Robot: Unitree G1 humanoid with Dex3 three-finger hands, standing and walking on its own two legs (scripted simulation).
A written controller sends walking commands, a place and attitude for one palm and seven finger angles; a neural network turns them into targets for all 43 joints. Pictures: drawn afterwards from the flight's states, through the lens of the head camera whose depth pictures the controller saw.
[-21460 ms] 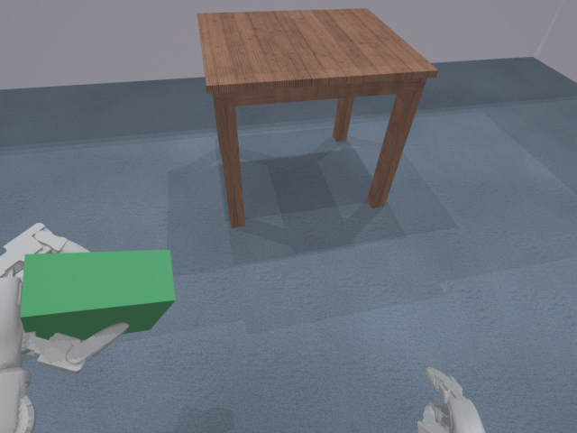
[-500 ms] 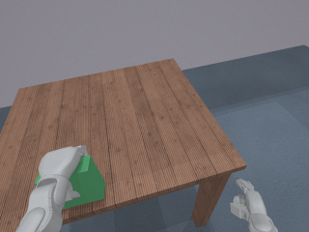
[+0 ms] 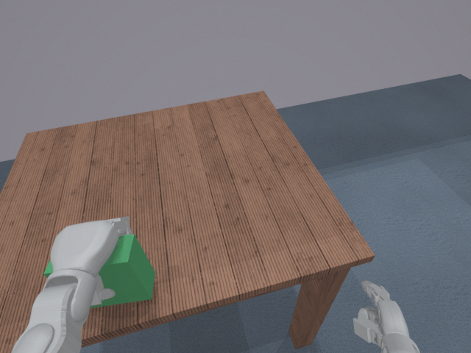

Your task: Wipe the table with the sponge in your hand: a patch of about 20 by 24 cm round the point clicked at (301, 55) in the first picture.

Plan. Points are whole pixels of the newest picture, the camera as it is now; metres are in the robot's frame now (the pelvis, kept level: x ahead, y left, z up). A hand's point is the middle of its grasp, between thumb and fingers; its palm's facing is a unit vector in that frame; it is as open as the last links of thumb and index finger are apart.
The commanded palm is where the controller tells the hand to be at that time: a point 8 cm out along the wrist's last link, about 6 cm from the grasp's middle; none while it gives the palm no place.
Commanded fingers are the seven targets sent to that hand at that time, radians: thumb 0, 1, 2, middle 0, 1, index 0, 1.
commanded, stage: move the sponge above the wiping area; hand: left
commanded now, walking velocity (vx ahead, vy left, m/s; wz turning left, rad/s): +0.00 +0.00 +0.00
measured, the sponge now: (110, 279) +0.20 +0.28 +0.00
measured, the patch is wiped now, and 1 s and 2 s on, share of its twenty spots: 0.00 0.00 0.40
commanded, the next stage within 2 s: lower the sponge onto the table in 0.16 s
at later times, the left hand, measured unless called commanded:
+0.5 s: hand (99, 241) +0.23 +0.28 +0.08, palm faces +0.06 -0.04 -1.00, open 9.7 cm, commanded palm +0.20 +0.29 +0.13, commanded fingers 0.00 0.10 1.30 -1.20 -1.60 -1.20 -1.60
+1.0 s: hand (83, 242) +0.23 +0.31 +0.08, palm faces +0.08 -0.04 -1.00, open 9.7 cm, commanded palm +0.20 +0.29 +0.11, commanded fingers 0.00 0.10 1.30 -1.20 -1.60 -1.20 -1.60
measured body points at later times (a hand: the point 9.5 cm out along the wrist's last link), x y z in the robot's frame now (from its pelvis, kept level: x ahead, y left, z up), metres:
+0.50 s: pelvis +0.00 +0.01 +0.00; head -0.01 -0.02 +0.45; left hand +0.23 +0.28 +0.13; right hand +0.24 -0.20 -0.09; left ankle +0.00 +0.09 -0.74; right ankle +0.00 -0.08 -0.74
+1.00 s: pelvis +0.00 +0.00 +0.00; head -0.01 -0.03 +0.45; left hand +0.22 +0.31 +0.13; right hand +0.24 -0.20 -0.09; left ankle +0.00 +0.09 -0.74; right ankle +0.00 -0.08 -0.74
